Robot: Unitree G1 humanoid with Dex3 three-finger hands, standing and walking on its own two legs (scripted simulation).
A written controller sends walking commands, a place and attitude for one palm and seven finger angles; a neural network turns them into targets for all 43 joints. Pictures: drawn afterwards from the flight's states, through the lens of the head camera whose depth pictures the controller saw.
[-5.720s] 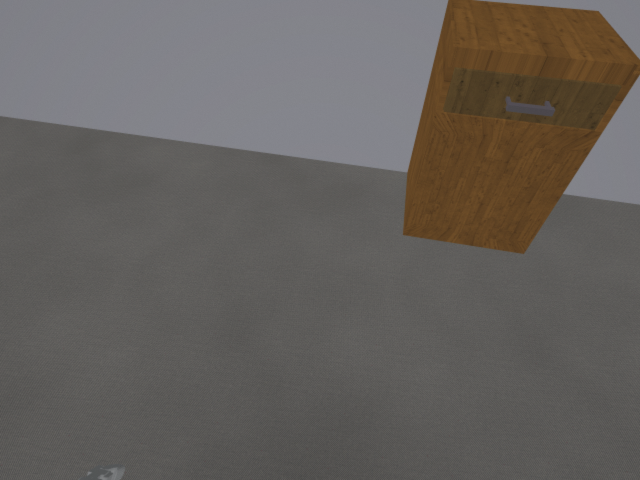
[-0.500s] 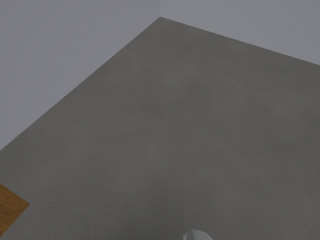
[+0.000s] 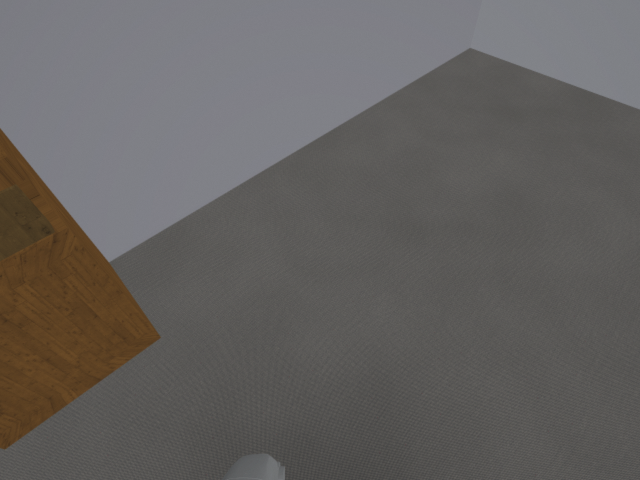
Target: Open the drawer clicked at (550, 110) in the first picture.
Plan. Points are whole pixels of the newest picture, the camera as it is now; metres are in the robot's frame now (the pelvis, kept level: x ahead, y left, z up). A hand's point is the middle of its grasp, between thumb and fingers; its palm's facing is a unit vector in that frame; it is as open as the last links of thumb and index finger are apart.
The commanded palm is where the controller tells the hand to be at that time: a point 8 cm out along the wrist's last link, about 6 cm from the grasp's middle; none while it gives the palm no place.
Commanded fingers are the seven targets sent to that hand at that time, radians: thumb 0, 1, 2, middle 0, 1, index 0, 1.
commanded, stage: turn to face it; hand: left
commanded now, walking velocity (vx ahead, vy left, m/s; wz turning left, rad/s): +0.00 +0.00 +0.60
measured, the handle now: out of the picture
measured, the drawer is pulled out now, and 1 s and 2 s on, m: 0.00 0.00 0.00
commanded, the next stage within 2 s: take the last steps up to it in 1.16 s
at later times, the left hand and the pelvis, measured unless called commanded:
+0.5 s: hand out of the picture +0.02 +0.27 -0.16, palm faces +0.32 -0.91 -0.28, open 7.4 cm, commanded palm none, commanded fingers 0.00 0.90 0.90 -0.20 -0.30 -0.20 -0.30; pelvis -0.01 +0.03 +0.00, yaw +17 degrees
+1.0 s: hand out of the picture -0.11 +0.21 -0.18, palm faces +0.57 -0.78 -0.25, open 7.4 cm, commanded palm none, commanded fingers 0.00 0.90 0.90 -0.20 -0.30 -0.20 -0.30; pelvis -0.03 +0.01 -0.01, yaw +35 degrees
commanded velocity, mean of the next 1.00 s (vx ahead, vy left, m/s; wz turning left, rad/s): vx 0.00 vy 0.00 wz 0.52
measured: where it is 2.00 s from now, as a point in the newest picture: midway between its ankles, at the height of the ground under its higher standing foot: outside the picture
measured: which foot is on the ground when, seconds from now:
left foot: up 0.00-0.18, down 0.20-0.60, up 0.62-1.00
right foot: down 0.00-0.20, up 0.22-0.58, down 0.60-1.00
